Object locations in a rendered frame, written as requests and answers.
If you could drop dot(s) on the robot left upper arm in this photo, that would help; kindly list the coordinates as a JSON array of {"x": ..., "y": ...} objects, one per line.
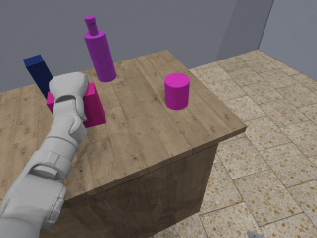
[{"x": 35, "y": 204}]

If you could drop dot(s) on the table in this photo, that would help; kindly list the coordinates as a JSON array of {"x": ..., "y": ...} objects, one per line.
[{"x": 144, "y": 170}]

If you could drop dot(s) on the left robot hand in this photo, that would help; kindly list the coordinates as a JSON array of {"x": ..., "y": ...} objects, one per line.
[{"x": 75, "y": 82}]

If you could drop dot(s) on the sponge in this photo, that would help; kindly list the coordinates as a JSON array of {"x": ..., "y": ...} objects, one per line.
[{"x": 93, "y": 108}]

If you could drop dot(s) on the left robot forearm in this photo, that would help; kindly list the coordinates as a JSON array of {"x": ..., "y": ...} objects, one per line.
[{"x": 53, "y": 158}]

